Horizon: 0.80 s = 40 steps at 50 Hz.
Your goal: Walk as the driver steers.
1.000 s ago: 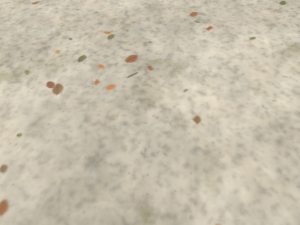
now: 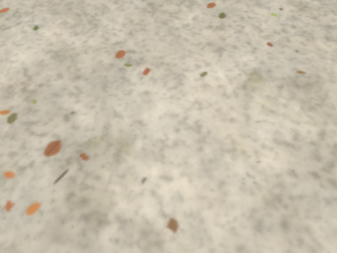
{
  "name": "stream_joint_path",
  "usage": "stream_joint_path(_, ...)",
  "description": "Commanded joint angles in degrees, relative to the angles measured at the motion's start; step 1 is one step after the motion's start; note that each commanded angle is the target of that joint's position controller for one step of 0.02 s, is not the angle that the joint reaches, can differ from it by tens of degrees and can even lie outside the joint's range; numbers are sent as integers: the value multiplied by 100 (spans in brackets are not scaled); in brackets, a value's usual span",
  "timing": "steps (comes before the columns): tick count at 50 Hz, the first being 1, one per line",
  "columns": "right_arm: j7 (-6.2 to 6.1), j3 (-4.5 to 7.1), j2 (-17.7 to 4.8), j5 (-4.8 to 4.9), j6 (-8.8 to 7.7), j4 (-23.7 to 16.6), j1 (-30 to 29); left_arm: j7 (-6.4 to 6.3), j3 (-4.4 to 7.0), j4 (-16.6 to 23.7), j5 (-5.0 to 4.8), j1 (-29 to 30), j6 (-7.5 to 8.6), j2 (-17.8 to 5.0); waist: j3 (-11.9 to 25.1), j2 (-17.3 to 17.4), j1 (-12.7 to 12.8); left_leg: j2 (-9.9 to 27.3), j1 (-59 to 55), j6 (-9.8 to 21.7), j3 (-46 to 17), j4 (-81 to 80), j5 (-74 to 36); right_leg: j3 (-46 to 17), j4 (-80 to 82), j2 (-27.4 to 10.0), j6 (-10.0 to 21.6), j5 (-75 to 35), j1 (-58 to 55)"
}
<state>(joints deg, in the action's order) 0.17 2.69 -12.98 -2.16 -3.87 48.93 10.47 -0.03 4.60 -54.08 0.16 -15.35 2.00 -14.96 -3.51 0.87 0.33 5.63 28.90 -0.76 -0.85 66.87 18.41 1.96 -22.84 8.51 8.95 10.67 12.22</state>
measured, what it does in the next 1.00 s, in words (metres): walks ahead, turning left: left foot, then right foot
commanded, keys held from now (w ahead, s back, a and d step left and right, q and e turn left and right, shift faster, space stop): w+e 0.04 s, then w+q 0.80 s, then w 0.16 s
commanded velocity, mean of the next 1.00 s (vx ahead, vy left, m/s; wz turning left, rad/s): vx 0.50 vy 0.00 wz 0.25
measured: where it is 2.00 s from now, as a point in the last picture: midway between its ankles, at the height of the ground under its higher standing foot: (129, 140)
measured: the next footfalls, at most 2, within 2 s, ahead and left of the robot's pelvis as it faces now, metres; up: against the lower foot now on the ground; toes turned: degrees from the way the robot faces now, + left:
left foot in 0.36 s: +0.38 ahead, +0.11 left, +0.00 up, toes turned +4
right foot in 0.90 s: +0.70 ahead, -0.01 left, +0.00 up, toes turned +21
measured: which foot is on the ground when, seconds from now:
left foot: up 0.00-0.34, down 0.36-0.90, up 0.92-1.00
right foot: down 0.00-0.36, up 0.38-0.88, down 0.90-1.00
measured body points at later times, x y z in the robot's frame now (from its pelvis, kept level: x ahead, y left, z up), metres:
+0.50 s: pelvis +0.29 +0.06 -0.01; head +0.31 +0.06 +0.44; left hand +0.33 +0.32 -0.14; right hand +0.39 -0.21 -0.13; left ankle +0.34 +0.11 -0.74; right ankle +0.17 -0.06 -0.64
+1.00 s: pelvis +0.57 +0.05 +0.00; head +0.60 +0.04 +0.44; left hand +0.65 +0.34 -0.10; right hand +0.68 -0.22 -0.14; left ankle +0.40 +0.11 -0.66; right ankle +0.66 -0.02 -0.74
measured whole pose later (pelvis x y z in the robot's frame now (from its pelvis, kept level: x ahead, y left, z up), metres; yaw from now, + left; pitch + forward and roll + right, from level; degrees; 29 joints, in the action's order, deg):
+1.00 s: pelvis +0.57 +0.05 +0.00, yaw +20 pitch +1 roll +0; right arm 0.4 4.1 -17.5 -1.1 -2.5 48.6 21.2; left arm 0.0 1.2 -42.7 2.2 -7.2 4.0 -14.9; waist -1.6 1.5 -2.9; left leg -5.6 16.2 4.2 -6.0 60.7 23.2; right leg 0.7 -29.8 1.7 2.4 10.2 21.0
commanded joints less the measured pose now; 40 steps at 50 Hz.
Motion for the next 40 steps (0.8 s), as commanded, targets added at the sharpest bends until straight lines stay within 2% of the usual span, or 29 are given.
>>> stream_joint_path(1,46,89,-429,-67,178,-269,353,-20,135,299,-41,-210,195,-762,271,-67,-187,106,469,-217,69,-521,-325,-1602,1051,-1522,806,-2287,-309)
stream_joint_path(2,55,84,-440,-61,198,-379,96,-15,144,299,-37,-334,195,-803,211,-140,-108,110,619,-262,109,-770,-554,-1604,1090,-1472,743,-2250,-317)
stream_joint_path(4,85,63,-438,-36,212,-479,-257,-2,101,247,-26,-594,198,-702,147,-270,52,127,852,-247,209,-1381,-1096,-1431,1187,-1425,527,-2408,-569)
stream_joint_path(7,127,16,-415,24,198,-604,-728,3,35,142,-5,-942,237,-606,138,-395,303,76,913,-85,335,-2128,-1731,-1151,1207,-1411,164,-2882,-1066)
stream_joint_path(10,157,-29,-427,80,173,-757,-1204,-32,-15,69,57,-1146,267,-607,42,-431,487,-42,1040,137,459,-2685,-1943,-980,1261,-1563,49,-3057,-1630)
stream_joint_path(12,185,-49,-446,96,141,-844,-1414,-69,-49,5,122,-1218,270,-607,-82,-437,523,-168,1038,304,522,-3011,-1818,-842,1275,-1722,59,-3233,-1947)
stream_joint_path(14,200,-39,-493,111,112,-852,-1285,-119,-68,-16,172,-1065,282,-663,-105,-458,340,-380,623,517,554,-3320,-1466,-611,1094,-1857,-2,-3991,-2062)
stream_joint_path(15,181,-15,-544,116,108,-781,-1027,-147,-70,-7,187,-931,298,-720,2,-510,180,-574,202,639,619,-3393,-1209,-469,813,-1890,-61,-4866,-2069)
stream_joint_path(16,142,28,-632,115,106,-651,-614,-173,-65,-12,207,-853,305,-783,206,-575,-12,-780,-255,757,680,-3413,-947,-360,326,-1918,-117,-5736,-2142)
stream_joint_path(17,100,94,-754,109,85,-431,63,-182,-56,-17,237,-791,285,-839,537,-579,-300,-969,-860,881,707,-3543,-764,-260,-512,-1899,-159,-6205,-2181)
stream_joint_path(18,63,155,-828,59,44,-153,932,-180,-53,19,197,-657,262,-888,919,-468,-731,-968,-1896,1040,614,-3985,-1067,-76,-1661,-1778,-231,-5782,-1772)
stream_joint_path(19,0,282,-1239,-55,40,37,1836,-176,-115,213,151,-610,298,-754,1481,39,-1035,75,-3272,1413,-713,-4014,-885,156,-3396,-1505,-327,-3901,-595)
stream_joint_path(20,20,416,-1713,-49,82,53,1755,-53,-173,329,28,-1160,327,-308,1793,1453,-475,1475,-4642,2459,-3837,-4559,-1105,178,-5513,-180,-640,1413,1800)
stream_joint_path(21,109,371,-1399,206,124,8,1257,-45,-129,385,198,-714,354,-672,1457,495,-417,1306,-4302,2356,-4118,-4992,-614,-687,-5797,-512,-506,1487,2421)
stream_joint_path(22,119,324,-1186,215,147,-126,782,-3,-126,562,152,-269,420,-712,717,228,-304,1176,-3499,2214,-3246,-5111,-626,-699,-5560,-817,-513,962,2615)
stream_joint_path(23,125,261,-922,169,145,-129,619,16,-144,634,146,-66,456,-680,375,-183,-196,945,-2889,2051,-2757,-5271,-1136,-631,-5208,-1007,-553,709,2480)
stream_joint_path(24,94,226,-824,170,125,-99,602,26,-151,682,181,-6,404,-615,189,-261,-60,706,-2439,1908,-2370,-5333,-1640,-612,-4901,-1128,-628,660,2286)
stream_joint_path(25,59,189,-739,189,99,-42,592,40,-179,723,233,-87,303,-535,214,-158,95,474,-2120,1785,-2040,-5415,-1963,-591,-4630,-1212,-736,639,2008)
stream_joint_path(27,44,223,-891,229,15,12,771,64,-216,798,277,-118,144,-410,295,22,157,292,-1883,1766,-1736,-5485,-2357,-463,-4200,-1255,-922,686,1873)
stream_joint_path(29,29,271,-1047,227,1,20,919,77,-244,949,276,186,72,-368,224,94,107,138,-1695,1744,-1585,-5614,-2252,-323,-3705,-1294,-1088,435,2013)
stream_joint_path(32,25,294,-1060,234,36,27,1237,93,-267,1269,253,1006,48,-366,54,178,-160,-24,-1793,1549,-1589,-5692,-2135,-227,-2739,-1315,-1257,-303,2360)
stream_joint_path(36,-1,329,-1091,214,81,29,1648,127,-315,1539,195,1690,76,-345,162,278,-486,-73,-2394,1351,-1700,-5378,-2543,-247,-1868,-1158,-1263,-889,2480)
stream_joint_path(38,-24,339,-1109,167,100,5,1769,131,-339,1677,169,1970,109,-364,172,315,-584,-19,-2661,1341,-1825,-5160,-2877,-250,-1557,-1050,-1220,-856,2480)
stream_joint_path(40,-57,360,-1167,122,109,-62,1747,128,-345,1787,145,2071,160,-430,192,368,-569,75,-2820,1284,-2006,-4905,-3125,-318,-1219,-952,-1133,-692,2263)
